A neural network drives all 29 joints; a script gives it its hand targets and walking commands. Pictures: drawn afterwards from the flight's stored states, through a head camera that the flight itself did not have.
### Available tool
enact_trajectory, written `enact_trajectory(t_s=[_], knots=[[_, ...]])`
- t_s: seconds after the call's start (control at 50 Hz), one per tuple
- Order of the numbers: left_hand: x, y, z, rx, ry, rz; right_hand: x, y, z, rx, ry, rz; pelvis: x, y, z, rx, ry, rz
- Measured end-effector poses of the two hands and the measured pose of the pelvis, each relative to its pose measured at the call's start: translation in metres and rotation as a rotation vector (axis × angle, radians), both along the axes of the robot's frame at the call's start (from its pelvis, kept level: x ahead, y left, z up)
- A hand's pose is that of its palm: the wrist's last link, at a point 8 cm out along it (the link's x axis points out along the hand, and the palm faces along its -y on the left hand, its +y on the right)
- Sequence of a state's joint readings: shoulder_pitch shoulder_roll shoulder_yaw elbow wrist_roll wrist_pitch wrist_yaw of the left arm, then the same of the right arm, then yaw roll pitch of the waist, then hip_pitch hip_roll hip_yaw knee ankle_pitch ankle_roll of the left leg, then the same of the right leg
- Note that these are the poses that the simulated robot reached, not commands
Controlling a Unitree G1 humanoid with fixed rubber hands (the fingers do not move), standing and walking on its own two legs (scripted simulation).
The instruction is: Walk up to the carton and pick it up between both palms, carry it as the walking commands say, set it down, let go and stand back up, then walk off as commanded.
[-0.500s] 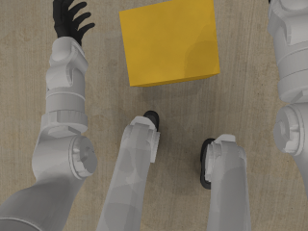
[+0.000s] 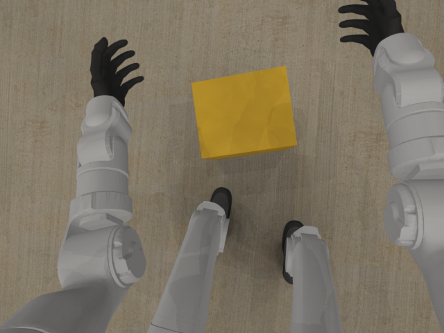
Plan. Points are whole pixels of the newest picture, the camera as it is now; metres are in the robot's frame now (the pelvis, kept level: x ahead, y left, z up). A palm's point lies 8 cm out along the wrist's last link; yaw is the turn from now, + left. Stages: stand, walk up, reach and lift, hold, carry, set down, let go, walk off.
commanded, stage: set down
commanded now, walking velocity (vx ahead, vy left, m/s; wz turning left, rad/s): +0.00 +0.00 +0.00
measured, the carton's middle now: (245, 120) +0.47 +0.09 -0.49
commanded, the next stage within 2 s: let go in 0.22 s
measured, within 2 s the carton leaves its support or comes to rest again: neither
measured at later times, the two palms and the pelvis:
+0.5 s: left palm (96, 128) +0.37 +0.26 -0.04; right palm (413, 85) +0.48 -0.13 -0.04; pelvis +0.02 +0.00 +0.08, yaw +0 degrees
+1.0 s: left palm (22, 239) +0.25 +0.25 +0.08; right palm out of the picture +0.33 -0.20 +0.07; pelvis +0.09 +0.01 +0.16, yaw +2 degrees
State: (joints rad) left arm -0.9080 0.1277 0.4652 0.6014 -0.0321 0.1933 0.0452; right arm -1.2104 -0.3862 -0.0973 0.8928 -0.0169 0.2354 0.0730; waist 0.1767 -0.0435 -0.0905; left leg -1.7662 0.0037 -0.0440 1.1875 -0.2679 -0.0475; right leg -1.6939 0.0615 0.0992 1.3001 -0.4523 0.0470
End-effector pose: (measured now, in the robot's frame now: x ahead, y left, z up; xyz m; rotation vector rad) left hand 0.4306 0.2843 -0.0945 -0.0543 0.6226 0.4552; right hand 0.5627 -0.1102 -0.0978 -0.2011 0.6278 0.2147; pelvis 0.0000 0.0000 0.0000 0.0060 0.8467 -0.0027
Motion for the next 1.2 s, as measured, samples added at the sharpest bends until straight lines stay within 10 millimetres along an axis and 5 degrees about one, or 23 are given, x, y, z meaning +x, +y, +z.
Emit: enact_trajectory(t_s=[0.18,0.36,0.5,0.62,0.76,0.92,1.04,1.2], knots=[[-0.005,-0.003,0.044,-0.006,0.011,0.007,-0.001,0.000,0.048,0.010,0.015,0.004,0.009,0.000,0.039,-0.003,-0.029,-0.008],[-0.015,-0.014,0.045,-0.001,0.044,-0.024,-0.012,-0.001,0.053,-0.014,0.020,-0.014,0.013,0.000,0.054,-0.011,-0.034,-0.005],[-0.060,-0.020,0.055,0.038,0.142,-0.208,-0.081,-0.023,0.056,-0.095,0.038,-0.099,0.021,0.003,0.078,-0.021,-0.110,0.013],[-0.100,-0.015,0.099,0.052,0.187,-0.347,-0.143,-0.044,0.097,-0.097,0.055,-0.214,0.034,0.009,0.108,-0.024,-0.262,0.019],[-0.129,-0.015,0.142,0.045,0.178,-0.377,-0.172,-0.048,0.139,-0.088,0.056,-0.218,0.053,0.013,0.130,-0.017,-0.444,0.026],[-0.171,-0.032,0.160,0.019,0.208,-0.372,-0.211,-0.068,0.161,-0.102,0.084,-0.220,0.078,0.012,0.149,-0.004,-0.611,0.033],[-0.183,-0.040,0.176,0.022,0.203,-0.365,-0.246,-0.094,0.175,-0.106,0.106,-0.234,0.093,0.005,0.158,0.005,-0.696,0.033],[-0.174,-0.057,0.188,0.044,0.181,-0.396,-0.280,-0.127,0.190,-0.105,0.115,-0.260,0.104,-0.009,0.162,0.019,-0.797,0.020]])
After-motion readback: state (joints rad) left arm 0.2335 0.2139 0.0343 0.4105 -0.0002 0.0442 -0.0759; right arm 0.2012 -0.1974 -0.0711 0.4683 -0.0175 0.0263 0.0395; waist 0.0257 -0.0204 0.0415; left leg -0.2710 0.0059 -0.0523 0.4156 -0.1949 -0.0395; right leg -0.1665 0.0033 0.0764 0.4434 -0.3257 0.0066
